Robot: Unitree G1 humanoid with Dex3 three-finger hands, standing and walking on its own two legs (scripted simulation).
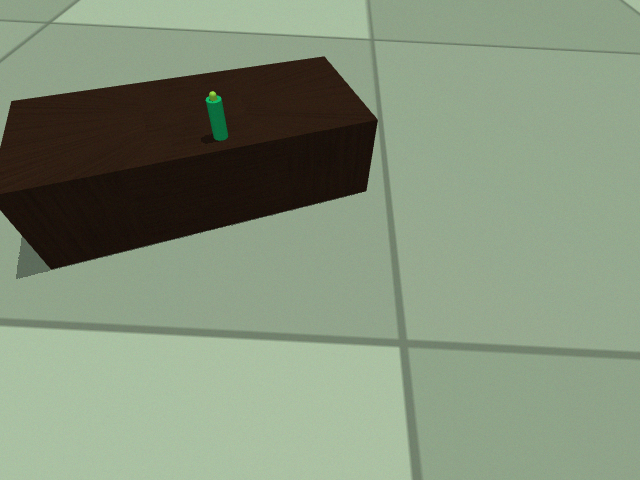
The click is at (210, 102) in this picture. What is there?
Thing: necked bottle
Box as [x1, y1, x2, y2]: [206, 91, 227, 140]
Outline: 211,91 206,98 208,113 213,136 215,139 221,140 227,137 221,98 216,95 213,91
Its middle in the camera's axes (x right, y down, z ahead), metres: -0.38 -0.44 +1.38
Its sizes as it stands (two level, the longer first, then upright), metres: 0.054 0.054 0.180
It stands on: a support 0.39 m high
